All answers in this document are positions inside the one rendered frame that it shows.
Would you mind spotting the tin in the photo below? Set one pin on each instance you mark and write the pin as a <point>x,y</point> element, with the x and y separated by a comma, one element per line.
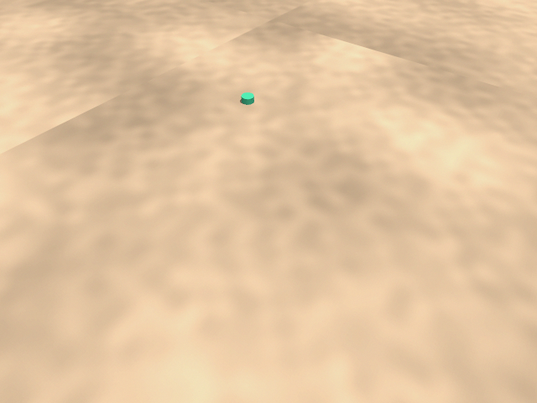
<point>247,98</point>

